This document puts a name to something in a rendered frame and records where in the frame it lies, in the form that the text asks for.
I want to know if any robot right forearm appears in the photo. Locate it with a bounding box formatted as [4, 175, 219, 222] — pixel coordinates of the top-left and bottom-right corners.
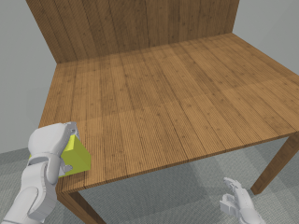
[237, 207, 266, 224]

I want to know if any sponge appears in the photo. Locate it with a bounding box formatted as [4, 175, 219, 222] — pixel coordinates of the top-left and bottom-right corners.
[29, 134, 92, 178]

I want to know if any right robot hand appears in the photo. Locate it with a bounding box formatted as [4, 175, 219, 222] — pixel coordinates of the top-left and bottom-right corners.
[220, 177, 255, 218]

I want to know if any robot left forearm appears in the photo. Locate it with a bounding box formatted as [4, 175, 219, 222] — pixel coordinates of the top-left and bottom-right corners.
[1, 153, 61, 224]

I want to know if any left robot hand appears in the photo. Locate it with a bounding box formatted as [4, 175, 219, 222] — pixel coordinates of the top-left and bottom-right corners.
[28, 121, 80, 176]

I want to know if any table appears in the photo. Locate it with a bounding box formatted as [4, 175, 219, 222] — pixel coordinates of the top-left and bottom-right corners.
[25, 0, 299, 224]

